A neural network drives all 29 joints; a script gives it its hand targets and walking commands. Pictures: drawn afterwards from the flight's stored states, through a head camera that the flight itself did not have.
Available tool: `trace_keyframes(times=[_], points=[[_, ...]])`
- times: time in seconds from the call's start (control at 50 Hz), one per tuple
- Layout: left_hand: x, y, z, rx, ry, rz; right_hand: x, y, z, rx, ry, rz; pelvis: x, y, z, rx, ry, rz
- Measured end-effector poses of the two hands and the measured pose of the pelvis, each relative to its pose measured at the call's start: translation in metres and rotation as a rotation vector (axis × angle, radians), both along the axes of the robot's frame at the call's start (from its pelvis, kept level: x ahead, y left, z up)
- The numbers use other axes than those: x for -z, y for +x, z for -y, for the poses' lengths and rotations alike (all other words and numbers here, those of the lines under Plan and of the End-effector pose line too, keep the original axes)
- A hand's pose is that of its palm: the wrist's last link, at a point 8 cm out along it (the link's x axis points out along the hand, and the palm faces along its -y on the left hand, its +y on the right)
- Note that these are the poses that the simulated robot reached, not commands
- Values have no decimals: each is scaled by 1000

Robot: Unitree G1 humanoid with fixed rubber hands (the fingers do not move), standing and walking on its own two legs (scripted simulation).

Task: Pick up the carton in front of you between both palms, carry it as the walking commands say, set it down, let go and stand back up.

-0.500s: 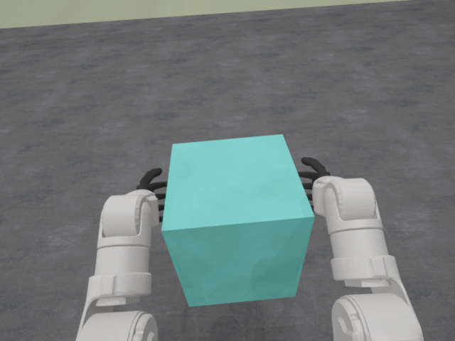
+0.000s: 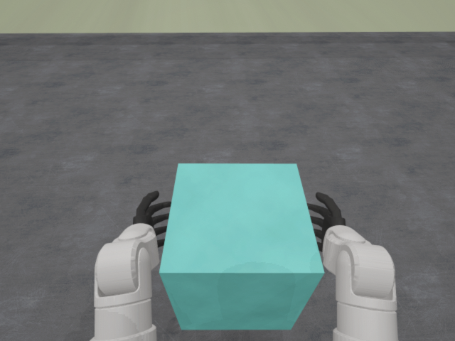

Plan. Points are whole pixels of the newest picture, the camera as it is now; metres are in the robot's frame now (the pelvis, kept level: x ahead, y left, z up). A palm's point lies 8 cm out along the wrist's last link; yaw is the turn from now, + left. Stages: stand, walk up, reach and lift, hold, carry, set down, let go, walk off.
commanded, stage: carry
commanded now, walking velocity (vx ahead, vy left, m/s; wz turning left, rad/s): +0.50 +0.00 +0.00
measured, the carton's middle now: (236, 249) +0.30 +0.00 +0.01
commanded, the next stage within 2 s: none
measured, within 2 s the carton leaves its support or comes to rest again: neither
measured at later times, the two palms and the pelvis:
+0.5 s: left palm (178, 107) +0.63 +0.12 +0.10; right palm (297, 101) +0.66 -0.17 +0.09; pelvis +0.30 -0.05 -0.01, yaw +3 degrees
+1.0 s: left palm (177, 63) +0.94 +0.16 +0.06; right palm (268, 63) +0.93 -0.14 +0.07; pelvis +0.64 +0.01 +0.00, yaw -1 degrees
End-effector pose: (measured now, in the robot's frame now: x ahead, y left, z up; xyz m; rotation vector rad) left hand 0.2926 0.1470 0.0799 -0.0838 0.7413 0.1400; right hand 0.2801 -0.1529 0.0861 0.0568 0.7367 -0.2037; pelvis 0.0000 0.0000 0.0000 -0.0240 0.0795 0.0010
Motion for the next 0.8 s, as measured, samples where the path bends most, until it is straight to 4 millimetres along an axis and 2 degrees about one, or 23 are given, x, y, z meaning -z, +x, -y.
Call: trace_keyframes(times=[0.06,0.12,0.22,0.3,0.4,0.5,0.58,0.66,0.74,0.8], points=[[-6,33,3,7,10,25,-5,33,3,2,6,24,-2,36,1,-2,-1,4],[-11,73,7,16,33,53,-10,75,7,-18,-5,51,1,74,5,-7,4,13],[-18,156,18,33,84,82,-12,162,18,-66,-33,80,15,146,19,-22,19,20],[-12,223,28,18,124,73,-1,240,28,-117,-33,73,33,206,33,-39,12,31],[-2,276,26,-18,143,-44,7,312,26,-184,-31,-38,19,253,47,-50,26,28],[-16,342,23,-33,138,-39,-9,384,22,-201,-40,-32,7,300,53,-45,37,17],[-33,405,23,-27,132,-6,-24,442,22,-184,-39,0,1,346,50,-38,38,0],[-41,467,21,-14,125,8,-32,497,21,-156,-30,11,1,399,41,-29,37,-10],[-37,526,13,-7,110,15,-30,552,13,-127,-21,16,8,462,27,-23,32,-12],[-24,571,2,-6,84,26,-21,593,2,-102,-20,26,22,514,13,-10,22,0]])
